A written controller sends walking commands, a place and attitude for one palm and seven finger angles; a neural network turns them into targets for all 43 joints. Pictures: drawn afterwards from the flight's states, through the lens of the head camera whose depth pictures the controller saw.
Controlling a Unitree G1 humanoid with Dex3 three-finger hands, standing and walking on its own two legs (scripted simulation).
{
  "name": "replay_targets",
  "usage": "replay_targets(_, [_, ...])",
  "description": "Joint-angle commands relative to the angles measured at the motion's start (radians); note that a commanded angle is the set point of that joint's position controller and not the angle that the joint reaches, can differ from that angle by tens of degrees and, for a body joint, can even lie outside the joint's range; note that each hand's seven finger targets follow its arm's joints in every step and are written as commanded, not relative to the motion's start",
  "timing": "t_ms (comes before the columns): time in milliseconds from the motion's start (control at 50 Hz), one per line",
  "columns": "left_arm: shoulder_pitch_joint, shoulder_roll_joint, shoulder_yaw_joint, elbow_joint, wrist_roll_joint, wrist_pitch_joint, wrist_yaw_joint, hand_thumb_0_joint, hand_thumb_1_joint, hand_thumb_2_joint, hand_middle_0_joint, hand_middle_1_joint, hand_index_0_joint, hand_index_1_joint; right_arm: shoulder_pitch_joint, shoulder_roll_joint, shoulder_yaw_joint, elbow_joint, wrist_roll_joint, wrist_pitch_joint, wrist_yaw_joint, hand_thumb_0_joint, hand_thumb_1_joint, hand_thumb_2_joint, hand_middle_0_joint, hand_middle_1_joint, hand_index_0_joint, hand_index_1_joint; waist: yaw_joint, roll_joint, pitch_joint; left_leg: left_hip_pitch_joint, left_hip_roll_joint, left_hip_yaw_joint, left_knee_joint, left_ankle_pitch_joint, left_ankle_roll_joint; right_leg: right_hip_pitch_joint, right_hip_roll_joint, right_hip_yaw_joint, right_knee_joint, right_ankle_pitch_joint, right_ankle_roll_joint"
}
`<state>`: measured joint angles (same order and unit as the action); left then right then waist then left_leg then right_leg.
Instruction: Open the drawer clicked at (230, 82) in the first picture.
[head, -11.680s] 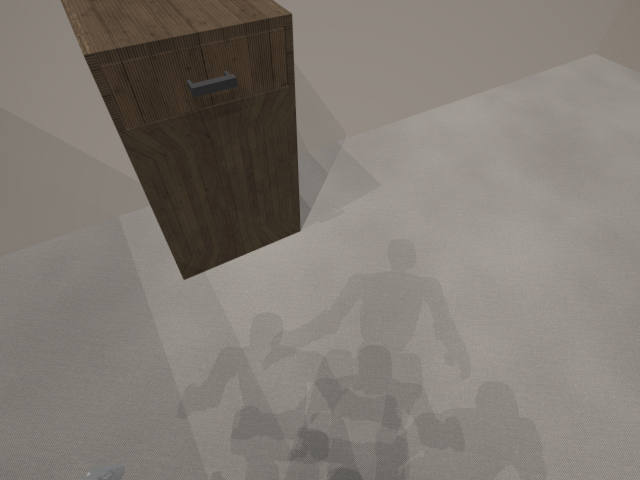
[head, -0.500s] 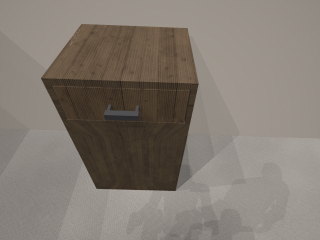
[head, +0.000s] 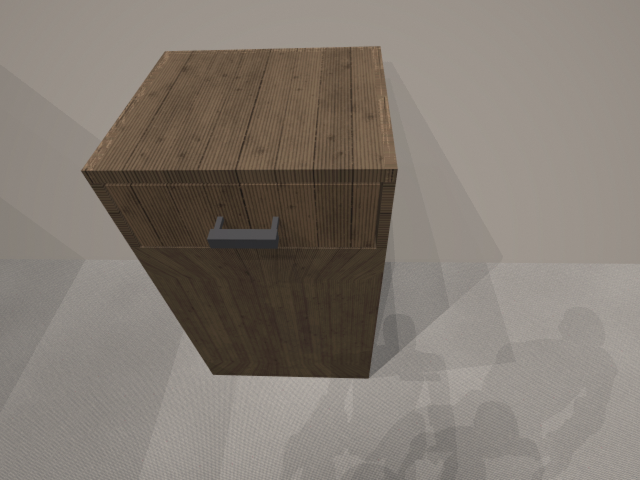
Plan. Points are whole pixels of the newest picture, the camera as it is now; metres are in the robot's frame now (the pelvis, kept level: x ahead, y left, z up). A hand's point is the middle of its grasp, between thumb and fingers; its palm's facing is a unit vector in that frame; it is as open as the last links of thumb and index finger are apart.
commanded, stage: look again from close up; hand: left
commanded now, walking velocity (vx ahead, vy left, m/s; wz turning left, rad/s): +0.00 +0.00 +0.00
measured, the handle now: (245, 230) +0.51 +0.17 -0.03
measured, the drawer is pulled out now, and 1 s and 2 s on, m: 0.00 0.00 0.00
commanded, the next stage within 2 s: raise the hand with hooked fingers in 0.36 s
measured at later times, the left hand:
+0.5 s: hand out of the picture +0.04 +0.13 -0.17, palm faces -0.02 -0.97 -0.25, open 7.3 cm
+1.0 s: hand (187, 448) +0.17 +0.19 -0.06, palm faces +0.06 -0.07 -1.00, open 9.3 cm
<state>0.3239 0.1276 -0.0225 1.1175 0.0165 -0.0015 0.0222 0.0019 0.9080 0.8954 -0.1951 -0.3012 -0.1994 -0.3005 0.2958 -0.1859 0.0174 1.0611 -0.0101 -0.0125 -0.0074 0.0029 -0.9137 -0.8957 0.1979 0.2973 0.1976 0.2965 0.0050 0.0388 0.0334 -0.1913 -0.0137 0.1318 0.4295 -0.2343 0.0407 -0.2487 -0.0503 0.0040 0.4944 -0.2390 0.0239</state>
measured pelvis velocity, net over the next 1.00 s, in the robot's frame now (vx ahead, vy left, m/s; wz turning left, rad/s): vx -0.01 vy -0.05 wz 0.03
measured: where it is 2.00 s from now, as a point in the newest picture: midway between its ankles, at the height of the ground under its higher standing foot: outside the picture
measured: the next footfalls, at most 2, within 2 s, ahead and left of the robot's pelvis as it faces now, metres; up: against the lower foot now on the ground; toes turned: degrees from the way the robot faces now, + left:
none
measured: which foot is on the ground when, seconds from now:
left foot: down 0.00-1.00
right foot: down 0.00-1.00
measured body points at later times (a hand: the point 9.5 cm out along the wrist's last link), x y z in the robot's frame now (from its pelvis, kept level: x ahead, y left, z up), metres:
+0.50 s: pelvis +0.03 -0.05 +0.00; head +0.05 -0.06 +0.45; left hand +0.04 +0.18 -0.15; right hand +0.03 -0.26 -0.17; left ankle +0.00 +0.09 -0.74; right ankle +0.02 -0.13 -0.74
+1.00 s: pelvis -0.01 -0.05 -0.06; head +0.03 -0.08 +0.39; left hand +0.16 +0.19 +0.00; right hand +0.28 -0.25 -0.11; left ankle +0.00 +0.10 -0.74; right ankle +0.02 -0.13 -0.74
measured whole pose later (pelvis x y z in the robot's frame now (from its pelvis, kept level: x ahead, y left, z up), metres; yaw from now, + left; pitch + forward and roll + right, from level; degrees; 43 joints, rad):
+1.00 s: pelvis -0.01 -0.05 -0.06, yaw +2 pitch +11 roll +2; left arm 0.38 0.35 -0.06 0.05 1.11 -0.10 0.52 0.00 0.45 0.71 -0.25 -0.58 -0.25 -0.58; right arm 0.00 -0.24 -0.05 0.51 -0.08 0.05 0.02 0.01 -0.91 -0.90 0.20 0.30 0.20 0.30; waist 0.13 -0.01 -0.12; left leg -0.68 0.02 0.01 0.93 -0.44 -0.03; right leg -0.72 -0.01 -0.04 0.99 -0.45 -0.06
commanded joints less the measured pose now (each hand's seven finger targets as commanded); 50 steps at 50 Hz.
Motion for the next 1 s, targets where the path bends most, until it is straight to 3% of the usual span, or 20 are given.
replay_targets(0, [0.025, 0.115, 0.023, -0.026, -0.002, -0.026, 0.010, 0.000, 0.900, 0.900, -0.200, -0.300, -0.200, -0.300, 0.055, -0.075, -0.019, -0.007, -0.001, -0.022, -0.015, 0.000, -0.900, -0.900, 0.200, 0.300, 0.200, 0.300, -0.012, -0.053, 0.007, 0.018, 0.125, -0.129, -0.096, 0.058, 0.001, -0.008, -0.053, 0.067, -0.083, 0.099, -0.054])
replay_targets(420, [0.008, 0.108, 0.034, -0.009, -0.006, -0.031, 0.014, 0.000, 0.900, 0.900, -0.200, -0.300, -0.200, -0.300, 0.061, -0.029, -0.015, 0.053, -0.006, -0.012, -0.028, 0.000, -0.900, -0.900, 0.200, 0.300, 0.200, 0.300, -0.006, -0.043, 0.028, 0.045, 0.124, -0.094, -0.067, 0.132, -0.025, 0.052, -0.054, 0.069, -0.112, 0.267, -0.075])
replay_targets(440, [0.103, 0.161, 0.044, 0.024, 0.002, -0.046, 0.055, 0.000, 0.900, 0.900, -0.200, -0.300, -0.200, -0.300, -0.054, -0.085, -0.039, -0.015, 0.010, -0.015, -0.016, 0.000, -0.900, -0.900, 0.200, 0.300, 0.200, 0.300, 0.041, -0.216, 0.048, -0.098, 0.135, -0.058, 0.173, 0.061, -0.055, 0.096, -0.131, 0.136, -0.110, 0.725, -0.007])
replay_targets(460, [-0.726, 0.434, -0.022, -1.423, 0.151, -0.245, 0.041, 0.000, 0.877, 0.890, -0.202, -0.315, -0.202, -0.315, -0.081, -0.224, -0.021, -0.359, 0.057, -0.166, -0.076, 0.000, -0.900, -0.900, 0.200, 0.300, 0.200, 0.300, -0.048, 0.093, -0.429, 0.173, 0.014, -0.064, 0.009, 0.226, 0.013, 0.144, -0.030, 0.204, -0.020, 0.608, -0.072])
replay_targets(480, [-0.255, 0.410, 0.052, -1.169, 0.175, -0.173, 0.127, 0.000, 0.853, 0.880, -0.203, -0.330, -0.203, -0.330, -0.113, -0.176, -0.051, -0.312, 0.032, -0.243, -0.112, 0.000, -0.900, -0.900, 0.200, 0.300, 0.200, 0.300, 0.027, 0.265, -0.453, 0.212, 0.018, -0.074, 0.016, 0.425, 0.020, 0.135, 0.010, 0.102, 0.049, 0.379, -0.088])
replay_targets(500, [-0.016, 0.230, -0.043, -1.086, 0.170, -0.030, 0.183, 0.000, 0.830, 0.870, -0.205, -0.345, -0.205, -0.345, -0.150, -0.133, -0.062, -0.327, 0.074, -0.269, -0.115, 0.000, -0.900, -0.900, 0.200, 0.300, 0.200, 0.300, 0.019, 0.185, -0.281, 0.121, 0.037, -0.097, 0.010, 0.381, -0.010, 0.016, 0.034, 0.045, 0.021, 0.206, -0.080])
replay_targets(520, [0.012, 0.143, -0.091, -1.054, 0.239, -0.012, 0.190, 0.000, 0.807, 0.860, -0.207, -0.360, -0.207, -0.360, -0.135, -0.137, -0.061, -0.317, 0.059, -0.277, -0.113, 0.000, -0.900, -0.900, 0.200, 0.300, 0.200, 0.300, -0.006, 0.055, -0.171, 0.055, 0.040, -0.086, 0.050, 0.365, 0.001, -0.038, 0.041, 0.022, 0.017, 0.248, -0.062])
replay_targets(540, [-0.076, 0.243, -0.039, -1.107, 0.327, -0.024, 0.222, 0.000, 0.783, 0.850, -0.208, -0.375, -0.208, -0.375, -0.178, -0.180, -0.069, -0.363, 0.033, -0.272, -0.102, 0.000, -0.900, -0.900, 0.200, 0.300, 0.200, 0.300, -0.023, -0.055, -0.060, -0.023, 0.019, -0.119, 0.082, 0.274, 0.005, -0.136, 0.046, 0.046, 0.014, 0.227, -0.064])
replay_targets(560, [-0.026, 0.285, -0.001, -1.083, 0.446, -0.029, 0.253, 0.000, 0.760, 0.840, -0.210, -0.390, -0.210, -0.390, -0.141, -0.188, -0.077, -0.376, 0.002, -0.247, -0.091, 0.000, -0.900, -0.900, 0.200, 0.300, 0.200, 0.300, -0.020, -0.137, -0.139, -0.061, 0.005, -0.101, 0.122, 0.231, 0.009, -0.161, 0.045, 0.040, 0.031, 0.171, -0.058])
replay_targets(580, [0.073, 0.254, -0.012, -1.027, 0.544, -0.025, 0.276, 0.000, 0.737, 0.830, -0.212, -0.405, -0.212, -0.405, -0.146, -0.174, -0.084, -0.418, -0.013, -0.221, -0.079, 0.000, -0.900, -0.900, 0.200, 0.300, 0.200, 0.300, 0.004, -0.190, -0.147, -0.131, -0.005, -0.101, 0.148, 0.184, 0.001, -0.181, 0.044, 0.037, 0.042, 0.111, -0.056])
replay_targets(600, [0.188, 0.240, -0.019, -1.028, 0.633, -0.028, 0.295, 0.000, 0.713, 0.820, -0.213, -0.420, -0.213, -0.420, -0.169, -0.176, -0.093, -0.473, -0.017, -0.194, -0.058, 0.000, -0.900, -0.900, 0.200, 0.300, 0.200, 0.300, 0.056, -0.146, -0.179, -0.169, -0.018, -0.096, 0.153, 0.174, -0.012, -0.147, 0.041, 0.057, 0.058, 0.102, -0.066])
replay_targets(620, [0.285, 0.236, -0.017, -0.986, 0.736, -0.033, 0.320, 0.000, 0.690, 0.810, -0.215, -0.435, -0.215, -0.435, -0.181, -0.167, -0.101, -0.493, -0.029, -0.158, -0.039, 0.000, -0.900, -0.900, 0.200, 0.300, 0.200, 0.300, 0.088, -0.210, -0.182, -0.234, -0.022, -0.084, 0.168, 0.161, -0.024, -0.144, 0.049, 0.063, 0.086, 0.112, -0.072])
replay_targets(640, [0.351, 0.206, -0.038, -0.948, 0.809, -0.036, 0.337, 0.000, 0.667, 0.800, -0.217, -0.450, -0.217, -0.450, -0.207, -0.164, -0.104, -0.516, -0.037, -0.119, -0.015, 0.000, -0.900, -0.900, 0.200, 0.300, 0.200, 0.300, 0.105, -0.266, -0.120, -0.314, -0.022, -0.083, 0.177, 0.117, -0.030, -0.167, 0.047, 0.084, 0.094, 0.104, -0.076])
replay_targets(660, [0.376, 0.185, -0.057, -0.963, 0.873, -0.046, 0.348, 0.000, 0.643, 0.790, -0.218, -0.465, -0.218, -0.465, -0.225, -0.165, -0.108, -0.538, -0.044, -0.084, 0.012, 0.000, -0.900, -0.900, 0.200, 0.300, 0.200, 0.300, 0.115, -0.277, -0.120, -0.351, -0.020, -0.076, 0.191, 0.100, -0.032, -0.170, 0.044, 0.095, 0.111, 0.130, -0.082])
replay_targets(700, [0.374, 0.235, -0.017, -1.054, 0.963, -0.086, 0.372, 0.000, 0.597, 0.770, -0.222, -0.495, -0.222, -0.495, -0.274, -0.160, -0.106, -0.587, -0.042, -0.041, 0.053, 0.000, -0.900, -0.900, 0.200, 0.300, 0.200, 0.300, 0.147, -0.240, -0.178, -0.391, -0.031, -0.068, 0.233, 0.108, -0.033, -0.134, 0.038, 0.128, 0.163, 0.237, -0.091])
replay_targets(740, [0.317, 0.292, 0.027, -1.153, 1.033, -0.118, 0.411, 0.000, 0.550, 0.750, -0.225, -0.525, -0.225, -0.525, -0.307, -0.154, -0.096, -0.630, -0.042, -0.018, 0.070, 0.000, -0.900, -0.900, 0.200, 0.300, 0.200, 0.300, 0.153, -0.180, -0.254, -0.422, -0.045, -0.065, 0.276, 0.087, -0.027, -0.137, 0.033, 0.143, 0.213, 0.241, -0.088])
replay_targets(820, [0.031, 0.402, 0.130, -1.331, 1.146, -0.136, 0.531, 0.000, 0.457, 0.710, -0.232, -0.585, -0.232, -0.585, -0.315, -0.139, -0.099, -0.677, -0.074, 0.021, 0.062, 0.000, -0.900, -0.900, 0.200, 0.300, 0.200, 0.300, 0.114, -0.052, -0.341, -0.370, -0.062, -0.089, 0.394, 0.035, -0.019, -0.336, 0.045, 0.188, 0.248, 0.005, -0.097])
replay_targets(900, [-0.247, 0.398, 0.102, -1.416, 1.095, -0.138, 0.582, 0.000, 0.363, 0.670, -0.238, -0.645, -0.238, -0.645, -0.314, -0.125, -0.097, -0.681, -0.076, 0.028, 0.023, 0.000, -0.900, -0.900, 0.200, 0.300, 0.200, 0.300, 0.019, -0.026, -0.384, -0.305, -0.056, -0.124, 0.481, -0.071, -0.001, -0.447, 0.037, 0.201, 0.220, -0.136, -0.082])
replay_targets(940, [-0.262, 0.382, 0.065, -1.362, 1.073, -0.109, 0.567, 0.000, 0.317, 0.650, -0.242, -0.675, -0.242, -0.675, -0.315, -0.125, -0.089, -0.676, -0.071, 0.026, 0.008, 0.000, -0.900, -0.900, 0.200, 0.300, 0.200, 0.300, 0.000, -0.022, -0.360, -0.305, -0.050, -0.119, 0.460, -0.102, 0.002, -0.421, 0.040, 0.166, 0.198, -0.155, -0.074])
replay_targets(980, [-0.275, 0.369, 0.026, -1.319, 1.053, -0.056, 0.527, 0.000, 0.270, 0.630, -0.245, -0.705, -0.245, -0.705, -0.329, -0.121, -0.074, -0.674, -0.062, 0.033, -0.004, 0.000, -0.900, -0.900, 0.200, 0.300, 0.200, 0.300, 0.003, -0.029, -0.347, -0.309, -0.046, -0.109, 0.409, -0.104, 0.004, -0.347, 0.043, 0.123, 0.177, -0.119, -0.065])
